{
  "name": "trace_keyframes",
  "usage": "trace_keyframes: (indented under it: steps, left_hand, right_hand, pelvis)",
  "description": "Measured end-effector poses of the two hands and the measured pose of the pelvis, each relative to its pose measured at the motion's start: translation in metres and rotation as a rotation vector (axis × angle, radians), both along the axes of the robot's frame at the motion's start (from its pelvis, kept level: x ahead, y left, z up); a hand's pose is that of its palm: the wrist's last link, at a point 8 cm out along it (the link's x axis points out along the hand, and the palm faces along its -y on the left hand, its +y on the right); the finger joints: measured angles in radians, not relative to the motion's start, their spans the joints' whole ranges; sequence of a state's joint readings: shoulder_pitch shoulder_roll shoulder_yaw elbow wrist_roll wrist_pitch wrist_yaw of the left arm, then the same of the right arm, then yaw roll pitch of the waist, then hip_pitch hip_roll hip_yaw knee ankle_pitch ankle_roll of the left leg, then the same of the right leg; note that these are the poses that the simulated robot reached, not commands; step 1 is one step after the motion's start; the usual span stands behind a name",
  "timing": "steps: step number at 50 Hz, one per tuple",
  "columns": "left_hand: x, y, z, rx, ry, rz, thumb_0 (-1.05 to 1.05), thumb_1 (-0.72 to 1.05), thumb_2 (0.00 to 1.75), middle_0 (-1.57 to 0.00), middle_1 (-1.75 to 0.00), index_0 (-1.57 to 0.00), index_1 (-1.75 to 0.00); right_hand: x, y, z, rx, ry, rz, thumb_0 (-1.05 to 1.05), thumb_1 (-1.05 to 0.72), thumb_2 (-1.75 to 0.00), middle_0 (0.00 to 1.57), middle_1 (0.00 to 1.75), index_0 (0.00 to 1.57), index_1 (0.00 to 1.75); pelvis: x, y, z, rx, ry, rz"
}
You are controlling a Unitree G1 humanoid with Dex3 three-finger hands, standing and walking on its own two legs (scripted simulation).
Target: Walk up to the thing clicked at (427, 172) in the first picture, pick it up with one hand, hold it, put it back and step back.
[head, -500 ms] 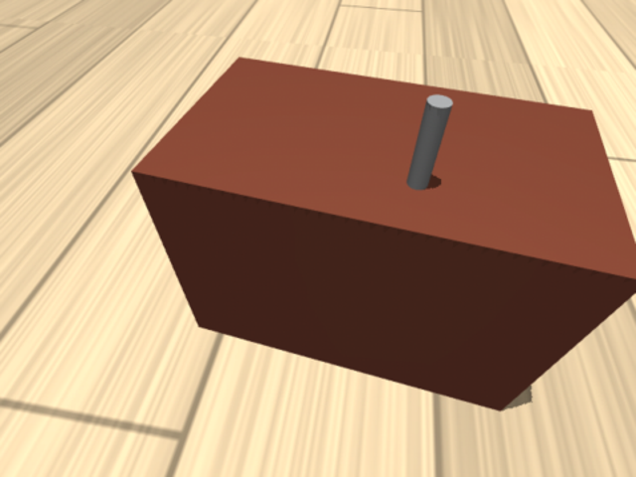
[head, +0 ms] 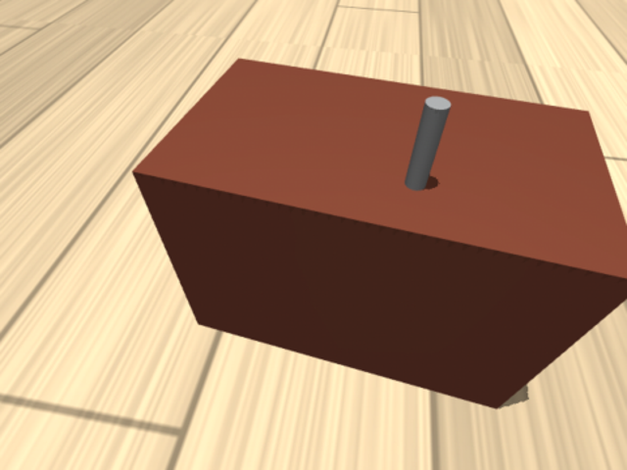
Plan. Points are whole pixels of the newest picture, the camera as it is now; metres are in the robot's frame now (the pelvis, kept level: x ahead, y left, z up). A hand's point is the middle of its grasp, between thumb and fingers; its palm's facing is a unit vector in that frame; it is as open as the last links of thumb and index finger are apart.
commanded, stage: stand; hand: right
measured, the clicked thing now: (425, 147) +0.71 -0.21 +0.01
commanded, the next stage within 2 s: walk up in 0.62 s
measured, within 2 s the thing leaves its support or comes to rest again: neither
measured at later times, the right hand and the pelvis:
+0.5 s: hand out of the picture +0.08 -0.25 -0.16, palm faces -0.04 +0.94 -0.34, open 7.4 cm; pelvis +0.01 +0.00 +0.00, yaw +0 degrees
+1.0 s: hand out of the picture +0.12 -0.21 -0.16, palm faces +0.05 +0.92 -0.40, open 7.4 cm; pelvis +0.07 +0.09 -0.03, yaw -5 degrees
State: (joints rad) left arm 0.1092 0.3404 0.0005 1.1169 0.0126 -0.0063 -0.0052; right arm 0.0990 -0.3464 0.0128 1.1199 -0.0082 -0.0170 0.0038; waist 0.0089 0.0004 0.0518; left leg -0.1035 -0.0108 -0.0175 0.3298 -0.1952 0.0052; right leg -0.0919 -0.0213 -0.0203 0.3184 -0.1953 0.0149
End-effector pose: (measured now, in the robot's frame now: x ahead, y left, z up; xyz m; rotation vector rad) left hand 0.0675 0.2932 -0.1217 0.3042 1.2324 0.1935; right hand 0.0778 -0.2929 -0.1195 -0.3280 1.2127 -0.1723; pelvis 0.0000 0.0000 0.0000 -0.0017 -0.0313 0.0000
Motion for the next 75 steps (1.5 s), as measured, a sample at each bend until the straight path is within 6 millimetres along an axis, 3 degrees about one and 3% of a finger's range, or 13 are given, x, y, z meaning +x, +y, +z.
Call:
trace_keyframes:
  steps: [15,33,38,44,47,50,55,60,65,71,75]
  left_hand:
    - [-0.001,0.001,-0.001,0.0,0.017,0.002,0.0,0.91,0.89,-0.2,-0.3,-0.2,-0.3]
    - [0.009,0.005,0.001,0.004,-0.026,-0.005,0.0,0.91,0.89,-0.2,-0.3,-0.2,-0.3]
    - [-0.007,0.033,0.005,0.049,-0.022,-0.002,0.0,0.9,0.89,-0.21,-0.3,-0.2,-0.3]
    - [-0.016,0.092,0.003,0.099,0.073,-0.003,0.0,0.9,0.89,-0.21,-0.3,-0.2,-0.3]
    - [0.001,0.124,-0.01,0.124,0.106,-0.031,0.01,0.9,0.89,-0.21,-0.3,-0.2,-0.3]
    - [0.034,0.139,-0.01,0.135,0.104,-0.065,0.01,0.91,0.89,-0.2,-0.3,-0.2,-0.3]
    - [0.103,0.139,0.007,0.107,0.01,-0.143,0.01,0.91,0.89,-0.2,-0.3,-0.2,-0.3]
    - [0.171,0.127,0.02,0.104,-0.066,-0.224,0.01,0.91,0.89,-0.2,-0.3,-0.2,-0.3]
    - [0.22,0.122,0.022,0.139,-0.159,-0.248,0.0,0.91,0.89,-0.2,-0.3,-0.2,-0.3]
    - [0.247,0.133,0.03,0.136,-0.156,-0.235,0.0,0.9,0.89,-0.21,-0.3,-0.2,-0.3]
    - [0.264,0.152,0.021,0.13,-0.108,-0.254,0.0,0.9,0.89,-0.21,-0.3,-0.2,-0.3]
  right_hand:
    - [-0.003,-0.001,-0.001,0.001,0.028,-0.007,0.0,-0.9,-0.9,0.2,0.3,0.2,0.3]
    - [0.007,-0.002,0.0,0.003,-0.012,0.0,0.0,-0.9,-0.9,0.2,0.3,0.2,0.3]
    - [0.017,-0.007,0.003,-0.016,-0.036,0.006,0.0,-0.9,-0.9,0.2,0.3,0.2,0.3]
    - [0.035,0.01,0.009,-0.051,-0.044,0.003,0.0,-0.9,-0.9,0.2,0.3,0.2,0.3]
    - [0.04,0.025,0.005,-0.079,-0.07,-0.021,0.0,-0.9,-0.9,0.2,0.3,0.2,0.3]
    - [0.032,0.045,0.003,-0.063,-0.069,-0.079,0.0,-0.9,-0.9,0.2,0.3,0.2,0.3]
    - [0.023,0.074,0.003,-0.015,-0.023,-0.138,0.0,-0.9,-0.9,0.2,0.3,0.2,0.3]
    - [0.029,0.084,-0.01,0.027,0.007,-0.165,0.0,-0.9,-0.9,0.2,0.3,0.2,0.3]
    - [0.064,0.084,-0.034,0.044,0.021,-0.172,0.01,-0.9,-0.9,0.2,0.3,0.2,0.3]
    - [0.131,0.092,-0.023,0.033,-0.043,-0.135,0.01,-0.9,-0.9,0.2,0.3,0.2,0.3]
    - [0.17,0.101,-0.014,-0.006,-0.089,-0.142,0.0,-0.9,-0.9,0.2,0.3,0.2,0.3]
  pelvis:
    - [0.004,0.0,0.0,0.0,0.009,0.003]
    - [0.008,0.003,-0.002,-0.004,0.001,-0.006]
    - [0.017,0.019,-0.008,-0.023,0.003,-0.034]
    - [0.042,0.056,-0.017,-0.031,-0.004,-0.046]
    - [0.058,0.078,-0.031,-0.005,-0.015,-0.068]
    - [0.073,0.09,-0.03,0.0,-0.018,-0.087]
    - [0.103,0.098,-0.017,0.006,-0.018,-0.115]
    - [0.135,0.101,-0.017,0.012,-0.017,-0.137]
    - [0.169,0.1,-0.031,-0.016,-0.025,-0.152]
    - [0.207,0.116,-0.024,-0.014,-0.022,-0.177]
    - [0.231,0.134,-0.026,-0.009,-0.017,-0.201]
